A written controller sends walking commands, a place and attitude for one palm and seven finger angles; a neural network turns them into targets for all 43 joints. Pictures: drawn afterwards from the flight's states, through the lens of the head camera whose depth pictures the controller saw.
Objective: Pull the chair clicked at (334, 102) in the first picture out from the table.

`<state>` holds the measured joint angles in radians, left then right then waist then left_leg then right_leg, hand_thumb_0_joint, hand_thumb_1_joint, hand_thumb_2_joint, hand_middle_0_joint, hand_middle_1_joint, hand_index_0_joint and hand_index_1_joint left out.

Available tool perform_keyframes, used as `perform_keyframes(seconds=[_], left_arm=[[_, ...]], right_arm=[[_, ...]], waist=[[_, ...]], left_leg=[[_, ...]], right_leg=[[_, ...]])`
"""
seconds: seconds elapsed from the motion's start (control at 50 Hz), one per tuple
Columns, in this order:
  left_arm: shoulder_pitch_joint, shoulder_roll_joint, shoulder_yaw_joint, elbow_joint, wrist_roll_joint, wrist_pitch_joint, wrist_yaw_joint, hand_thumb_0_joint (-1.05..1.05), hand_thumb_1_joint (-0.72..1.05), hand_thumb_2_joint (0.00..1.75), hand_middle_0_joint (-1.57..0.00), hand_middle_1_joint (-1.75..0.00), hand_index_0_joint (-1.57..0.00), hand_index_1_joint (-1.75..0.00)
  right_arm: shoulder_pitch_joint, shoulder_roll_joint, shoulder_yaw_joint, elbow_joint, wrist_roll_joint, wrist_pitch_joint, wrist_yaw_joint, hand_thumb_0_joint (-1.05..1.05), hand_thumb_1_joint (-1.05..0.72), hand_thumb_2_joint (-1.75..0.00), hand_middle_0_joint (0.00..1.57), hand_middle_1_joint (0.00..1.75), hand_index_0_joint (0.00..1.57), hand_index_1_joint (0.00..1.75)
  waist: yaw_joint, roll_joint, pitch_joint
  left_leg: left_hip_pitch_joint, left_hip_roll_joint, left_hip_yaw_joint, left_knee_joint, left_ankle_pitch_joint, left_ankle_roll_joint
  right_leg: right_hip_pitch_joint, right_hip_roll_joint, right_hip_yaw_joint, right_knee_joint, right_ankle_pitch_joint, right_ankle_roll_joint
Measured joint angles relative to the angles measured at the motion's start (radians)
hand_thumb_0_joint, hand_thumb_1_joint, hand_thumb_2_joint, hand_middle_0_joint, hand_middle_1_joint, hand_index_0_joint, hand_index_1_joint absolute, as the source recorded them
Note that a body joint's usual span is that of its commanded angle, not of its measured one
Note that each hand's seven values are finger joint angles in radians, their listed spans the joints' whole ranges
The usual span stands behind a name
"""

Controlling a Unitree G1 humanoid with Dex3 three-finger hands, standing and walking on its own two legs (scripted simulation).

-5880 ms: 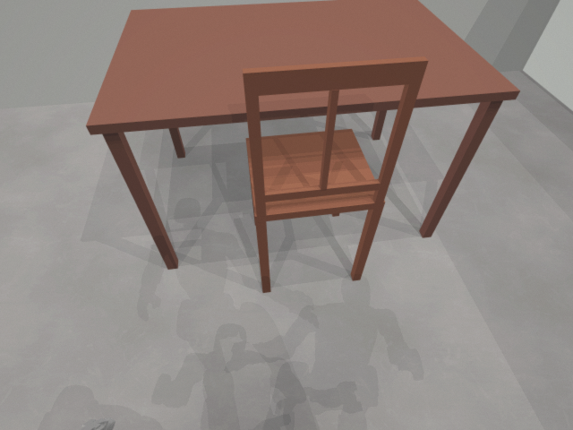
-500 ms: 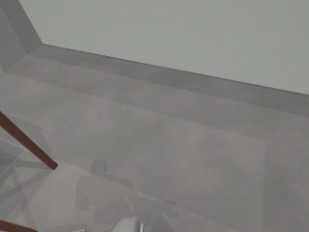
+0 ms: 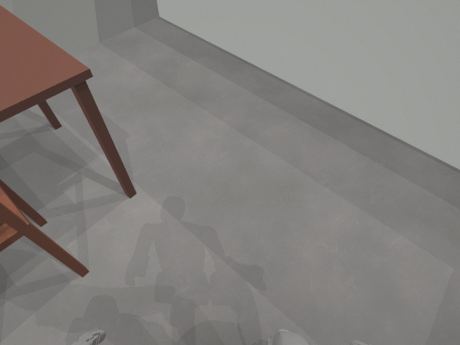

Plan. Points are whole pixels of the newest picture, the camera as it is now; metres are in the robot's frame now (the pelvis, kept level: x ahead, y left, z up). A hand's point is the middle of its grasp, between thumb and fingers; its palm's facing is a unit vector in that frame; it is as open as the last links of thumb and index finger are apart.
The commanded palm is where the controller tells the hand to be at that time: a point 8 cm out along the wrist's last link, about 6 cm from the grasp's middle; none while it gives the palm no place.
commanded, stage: turn to face it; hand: left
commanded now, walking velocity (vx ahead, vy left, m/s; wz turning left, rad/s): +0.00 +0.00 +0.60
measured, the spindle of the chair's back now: out of the picture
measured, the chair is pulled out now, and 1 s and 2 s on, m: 0.00 0.00 0.00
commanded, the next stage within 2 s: take the last steps up to it in 1.36 s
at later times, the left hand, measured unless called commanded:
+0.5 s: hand out of the picture -0.02 +0.21 -0.17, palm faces +0.34 -0.91 -0.25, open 7.4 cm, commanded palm none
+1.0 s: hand out of the picture -0.03 +0.22 -0.14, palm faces +0.59 -0.75 -0.31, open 7.4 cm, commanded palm none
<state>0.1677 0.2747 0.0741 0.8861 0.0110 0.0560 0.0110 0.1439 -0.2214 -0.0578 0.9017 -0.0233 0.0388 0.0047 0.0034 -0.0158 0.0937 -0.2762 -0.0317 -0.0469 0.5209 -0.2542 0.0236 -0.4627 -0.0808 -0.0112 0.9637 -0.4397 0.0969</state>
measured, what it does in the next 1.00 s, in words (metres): steps on the spot, turning left: right foot, then left foot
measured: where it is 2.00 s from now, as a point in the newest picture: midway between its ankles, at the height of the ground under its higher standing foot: outside the picture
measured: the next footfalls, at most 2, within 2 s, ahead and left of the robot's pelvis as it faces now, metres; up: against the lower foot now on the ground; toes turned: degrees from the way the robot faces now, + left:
right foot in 0.14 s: +0.07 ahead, -0.14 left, +0.00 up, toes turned +3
left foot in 0.52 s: -0.01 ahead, +0.13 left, +0.00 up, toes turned +25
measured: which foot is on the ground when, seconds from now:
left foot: down 0.00-0.14, up 0.16-0.50, down 0.52-0.94, up 0.96-1.00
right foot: up 0.00-0.12, down 0.14-0.52, up 0.54-0.92, down 0.94-1.00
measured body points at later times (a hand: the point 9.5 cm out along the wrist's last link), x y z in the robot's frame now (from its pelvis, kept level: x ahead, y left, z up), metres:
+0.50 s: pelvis +0.00 -0.01 +0.00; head +0.04 +0.01 +0.44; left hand -0.03 +0.25 -0.15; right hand +0.17 -0.23 -0.14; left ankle -0.04 +0.11 -0.72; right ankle +0.03 -0.14 -0.74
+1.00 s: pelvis +0.00 -0.02 -0.01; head +0.04 -0.03 +0.44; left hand -0.06 +0.26 -0.12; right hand +0.21 -0.19 -0.16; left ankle -0.05 +0.10 -0.71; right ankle +0.08 -0.10 -0.74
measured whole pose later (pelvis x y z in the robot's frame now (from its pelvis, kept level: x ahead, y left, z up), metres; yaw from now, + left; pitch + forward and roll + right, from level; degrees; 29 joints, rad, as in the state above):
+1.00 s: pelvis +0.00 -0.02 -0.01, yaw +37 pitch -1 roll +1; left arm 0.17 0.21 0.04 0.84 0.01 0.01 0.02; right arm 0.20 -0.25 -0.09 0.93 -0.02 0.08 0.01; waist -0.02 0.06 0.06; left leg -0.42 -0.08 -0.12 0.84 -0.44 -0.02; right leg -0.28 -0.04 -0.06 0.59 -0.29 0.00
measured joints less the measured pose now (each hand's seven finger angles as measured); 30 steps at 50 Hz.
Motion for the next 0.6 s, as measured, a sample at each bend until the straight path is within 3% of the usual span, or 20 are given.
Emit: perform_keyframes(seconds=[0.08,0.12,0.16,0.2,0.24,0.3,0.46,0.52,0.56,0.6], left_arm=[[-0.028,-0.022,-0.011,-0.027,-0.004,-0.011,0.001,0.0,0.91,0.9,-0.2,-0.3,-0.2,-0.29],[-0.03,-0.033,-0.019,-0.043,-0.007,-0.025,0.001,0.0,0.91,0.9,-0.2,-0.3,-0.2,-0.3],[-0.026,-0.049,-0.027,-0.053,0.002,-0.044,0.004,0.0,0.91,0.9,-0.2,-0.3,-0.2,-0.3],[-0.017,-0.067,-0.038,-0.057,0.004,-0.047,0.005,0.0,0.91,0.9,-0.2,-0.3,-0.2,-0.3],[-0.001,-0.08,-0.043,-0.055,0.006,-0.044,0.007,0.0,0.9,0.9,-0.2,-0.3,-0.2,-0.3],[0.017,-0.087,-0.045,-0.043,0.01,-0.041,0.01,0.0,0.9,0.9,-0.2,-0.3,-0.2,-0.3],[0.062,-0.065,-0.039,-0.013,0.018,-0.037,0.002,0.0,0.9,0.9,-0.2,-0.3,-0.2,-0.3],[0.089,-0.042,-0.025,-0.002,0.01,-0.027,-0.001,0.0,0.9,0.9,-0.2,-0.3,-0.2,-0.3],[0.091,-0.017,-0.012,0.013,0.006,-0.006,0.0,0.0,0.9,0.9,-0.2,-0.3,-0.2,-0.3],[0.079,0.001,-0.002,0.034,0.007,0.015,0.007,0.0,0.9,0.9,-0.2,-0.3,-0.2,-0.3]], right_arm=[[0.024,-0.006,-0.009,0.009,-0.002,0.012,0.001,0.0,-0.9,-0.89,0.21,0.3,0.2,0.3],[0.038,-0.012,-0.016,0.013,0.001,0.019,0.001,0.0,-0.9,-0.89,0.21,0.3,0.2,0.3],[0.046,-0.024,-0.027,0.017,0.008,0.025,0.002,0.0,-0.9,-0.89,0.21,0.3,0.2,0.3],[0.051,-0.036,-0.039,0.024,0.004,0.035,0.004,0.0,-0.91,-0.89,0.2,0.3,0.2,0.3],[0.054,-0.046,-0.045,0.031,0.0,0.041,0.012,0.01,-0.91,-0.9,0.2,0.3,0.2,0.3],[0.053,-0.049,-0.046,0.033,0.0,0.045,0.022,0.01,-0.91,-0.9,0.2,0.3,0.2,0.29],[0.013,-0.037,-0.029,0.027,0.009,0.042,0.027,0.01,-0.91,-0.9,0.2,0.3,0.19,0.29],[0.005,-0.039,-0.019,0.004,0.009,0.022,0.027,0.01,-0.91,-0.9,0.2,0.3,0.2,0.29],[-0.006,-0.031,-0.018,-0.007,0.006,0.004,0.025,0.0,-0.91,-0.9,0.2,0.3,0.2,0.29],[-0.004,-0.019,-0.01,-0.014,0.004,-0.009,0.016,0.0,-0.91,-0.9,0.2,0.3,0.2,0.29]], waist=[[-0.021,0.029,-0.009],[-0.027,0.042,-0.018],[-0.026,0.065,-0.023],[-0.032,0.077,-0.024],[-0.032,0.077,-0.026],[-0.035,0.058,-0.022],[0.0,-0.005,0.003],[0.007,-0.014,-0.006],[0.009,-0.033,-0.005],[0.01,-0.038,-0.006]], left_leg=[[-0.011,-0.015,-0.052,0.013,0.002,-0.014],[-0.029,-0.026,-0.078,0.047,-0.012,-0.027],[-0.073,-0.032,-0.091,0.151,-0.103,-0.04],[-0.142,-0.035,-0.059,0.357,-0.207,-0.048],[-0.196,-0.018,-0.013,0.532,-0.198,-0.058],[-0.218,0.02,0.04,0.614,-0.167,-0.077],[-0.099,0.058,0.11,0.301,-0.197,-0.084],[-0.008,0.055,0.13,0.078,-0.055,-0.062],[-0.03,0.038,0.121,0.102,-0.044,-0.009],[-0.037,0.03,0.104,0.116,-0.067,0.007]], right_leg=[[0.065,0.036,0.004,-0.171,0.019,-0.01],[0.131,0.051,-0.005,-0.314,0.095,-0.017],[0.158,0.054,-0.03,-0.372,0.17,-0.075],[0.172,0.039,-0.062,-0.365,0.147,-0.102],[0.198,0.022,-0.084,-0.392,0.143,-0.106],[0.227,-0.007,-0.112,-0.43,0.157,-0.101],[0.235,-0.085,-0.184,-0.42,0.145,-0.069],[0.205,-0.115,-0.214,-0.337,0.1,-0.04],[0.134,-0.114,-0.16,-0.165,-0.041,-0.021],[0.061,-0.077,-0.09,0.013,-0.094,-0.016]])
